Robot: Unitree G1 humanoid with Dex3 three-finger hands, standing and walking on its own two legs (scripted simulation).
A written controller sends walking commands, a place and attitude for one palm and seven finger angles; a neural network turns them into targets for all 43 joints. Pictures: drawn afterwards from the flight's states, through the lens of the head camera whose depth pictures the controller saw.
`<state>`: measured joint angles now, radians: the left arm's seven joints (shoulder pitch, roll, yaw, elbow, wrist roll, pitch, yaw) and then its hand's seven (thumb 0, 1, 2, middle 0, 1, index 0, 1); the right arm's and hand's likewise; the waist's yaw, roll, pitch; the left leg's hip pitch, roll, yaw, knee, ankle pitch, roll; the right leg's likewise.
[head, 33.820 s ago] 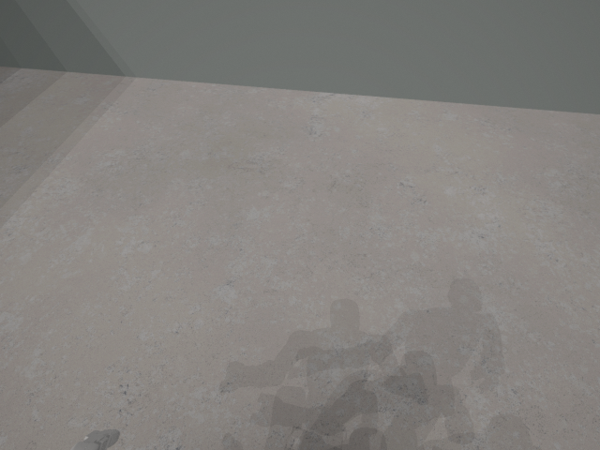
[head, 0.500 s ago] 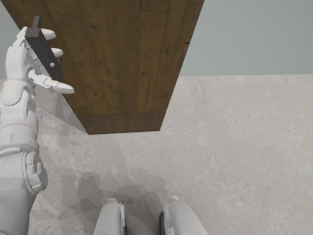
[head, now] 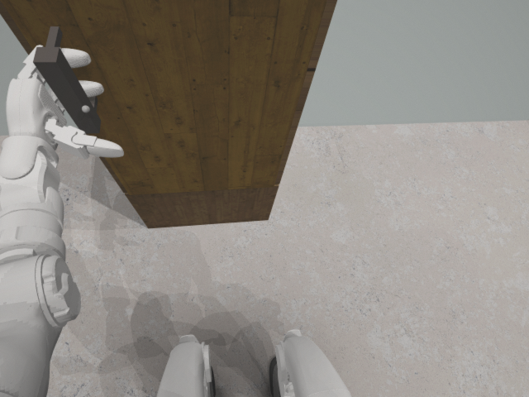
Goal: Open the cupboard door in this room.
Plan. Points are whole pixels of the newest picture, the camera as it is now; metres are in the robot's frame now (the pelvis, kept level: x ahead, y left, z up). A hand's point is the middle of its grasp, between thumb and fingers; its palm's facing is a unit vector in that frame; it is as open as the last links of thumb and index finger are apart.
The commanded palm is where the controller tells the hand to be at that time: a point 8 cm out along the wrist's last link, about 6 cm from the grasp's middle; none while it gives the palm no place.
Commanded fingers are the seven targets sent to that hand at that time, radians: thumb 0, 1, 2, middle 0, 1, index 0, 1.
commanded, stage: close the thumb around the handle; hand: left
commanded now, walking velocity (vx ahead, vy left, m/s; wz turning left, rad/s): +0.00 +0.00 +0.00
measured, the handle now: (74, 84) +0.56 +0.23 +0.07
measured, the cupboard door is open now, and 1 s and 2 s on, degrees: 0 1 45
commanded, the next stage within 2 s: pull the door open along its arc in 0.72 s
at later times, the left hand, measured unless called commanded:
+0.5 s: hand (84, 108) +0.51 +0.21 +0.07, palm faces +0.03 -1.00 -0.02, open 7.9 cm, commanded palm +0.49 +0.25 +0.07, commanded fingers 0.00 0.90 0.90 -0.40 -1.35 -0.40 -1.35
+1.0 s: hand (89, 115) +0.50 +0.21 +0.07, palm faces +0.04 -1.00 -0.01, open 5.9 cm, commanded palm +0.46 +0.25 +0.07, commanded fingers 0.00 0.90 0.90 -0.40 -1.35 -0.40 -1.35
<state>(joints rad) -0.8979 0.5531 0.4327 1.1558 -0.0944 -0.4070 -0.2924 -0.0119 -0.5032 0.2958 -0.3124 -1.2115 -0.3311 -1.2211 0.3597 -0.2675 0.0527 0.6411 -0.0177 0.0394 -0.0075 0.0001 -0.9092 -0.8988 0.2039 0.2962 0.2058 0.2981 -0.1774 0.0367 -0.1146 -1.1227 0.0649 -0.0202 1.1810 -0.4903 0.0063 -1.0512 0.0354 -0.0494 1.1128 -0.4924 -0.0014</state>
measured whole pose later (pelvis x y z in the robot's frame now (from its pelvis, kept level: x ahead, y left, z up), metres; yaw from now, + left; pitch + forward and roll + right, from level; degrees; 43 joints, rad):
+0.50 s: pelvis +0.00 +0.00 +0.00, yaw +0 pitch +24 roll -4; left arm -0.88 0.54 0.43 1.13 -0.10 -0.41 -0.29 0.00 0.37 0.67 -0.36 -1.30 -0.37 -1.30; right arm 0.36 -0.26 0.05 0.64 -0.02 0.04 0.00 0.00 -0.91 -0.90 0.20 0.30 0.21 0.30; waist -0.17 0.04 -0.12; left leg -1.11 0.06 -0.01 1.17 -0.49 0.01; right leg -1.04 0.04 -0.04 1.10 -0.49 0.00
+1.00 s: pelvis +0.00 +0.00 +0.00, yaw +0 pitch +24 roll -3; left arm -0.82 0.51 0.42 1.08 -0.12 -0.40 -0.26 0.01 0.70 0.81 -0.36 -1.35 -0.35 -1.35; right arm 0.36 -0.26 0.05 0.63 -0.01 0.05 0.00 0.00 -0.91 -0.90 0.20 0.30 0.21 0.30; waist -0.17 0.03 -0.12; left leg -1.09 0.07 -0.01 1.16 -0.49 0.01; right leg -1.03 0.04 -0.03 1.10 -0.49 0.00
